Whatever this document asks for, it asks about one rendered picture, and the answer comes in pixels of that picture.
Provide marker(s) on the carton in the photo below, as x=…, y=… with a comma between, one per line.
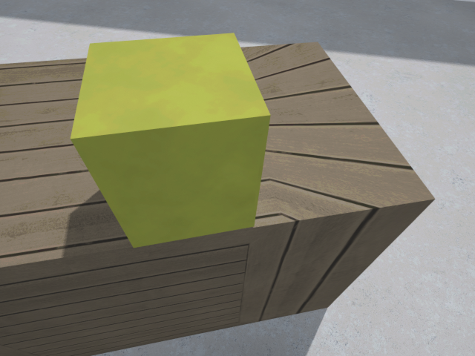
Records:
x=173, y=132

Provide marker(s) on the pedestal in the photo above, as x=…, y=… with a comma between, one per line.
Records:
x=335, y=193

